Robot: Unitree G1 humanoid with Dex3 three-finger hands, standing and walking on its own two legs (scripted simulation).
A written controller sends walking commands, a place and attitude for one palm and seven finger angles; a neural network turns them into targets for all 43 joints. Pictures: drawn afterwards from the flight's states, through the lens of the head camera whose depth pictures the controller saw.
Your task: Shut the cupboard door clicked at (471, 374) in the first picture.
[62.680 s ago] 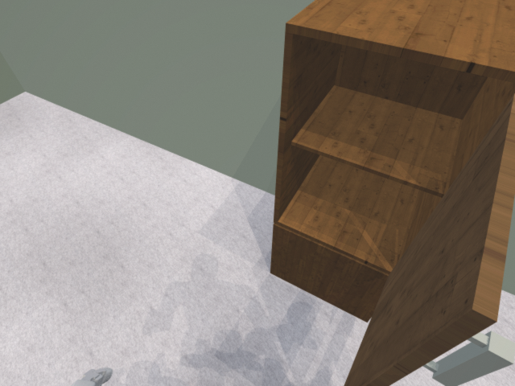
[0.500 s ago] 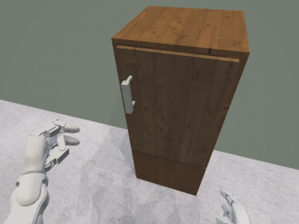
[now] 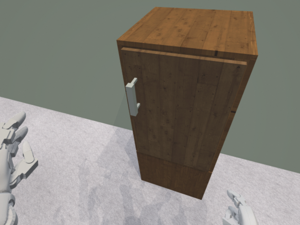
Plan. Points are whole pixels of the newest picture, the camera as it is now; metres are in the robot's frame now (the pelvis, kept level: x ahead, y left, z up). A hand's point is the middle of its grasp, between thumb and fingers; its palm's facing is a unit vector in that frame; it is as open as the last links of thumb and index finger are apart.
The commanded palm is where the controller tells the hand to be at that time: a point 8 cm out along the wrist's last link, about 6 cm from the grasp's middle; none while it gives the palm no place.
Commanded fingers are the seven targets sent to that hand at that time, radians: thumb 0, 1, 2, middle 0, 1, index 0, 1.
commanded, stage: draw the hand back to the body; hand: left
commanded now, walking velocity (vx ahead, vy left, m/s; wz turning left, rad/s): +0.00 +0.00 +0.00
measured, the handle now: (134, 97) +0.54 +0.14 +0.05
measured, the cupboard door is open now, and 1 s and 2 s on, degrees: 0 0 0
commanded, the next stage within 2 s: step back with the hand held close in 0.18 s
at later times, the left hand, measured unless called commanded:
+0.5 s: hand (41, 155) +0.20 +0.27 +0.15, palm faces +0.41 -0.79 -0.46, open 7.4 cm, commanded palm +0.14 +0.30 +0.17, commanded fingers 0.00 0.90 0.90 -0.20 -0.30 -0.20 -0.30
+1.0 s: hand (8, 186) +0.13 +0.30 +0.15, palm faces +0.45 -0.77 -0.45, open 7.4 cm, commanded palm +0.08 +0.33 +0.17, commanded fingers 0.00 0.90 0.90 -0.20 -0.30 -0.20 -0.30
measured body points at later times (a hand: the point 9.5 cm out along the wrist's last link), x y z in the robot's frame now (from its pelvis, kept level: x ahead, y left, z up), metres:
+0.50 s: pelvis +0.00 +0.01 +0.00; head +0.00 -0.02 +0.45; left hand +0.18 +0.31 +0.18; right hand +0.18 -0.24 -0.09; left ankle -0.02 +0.09 -0.74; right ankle +0.01 -0.11 -0.74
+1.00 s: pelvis -0.07 +0.03 -0.02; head -0.08 +0.04 +0.43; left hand +0.10 +0.33 +0.17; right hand +0.09 -0.22 -0.09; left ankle -0.02 +0.09 -0.74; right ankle +0.01 -0.11 -0.74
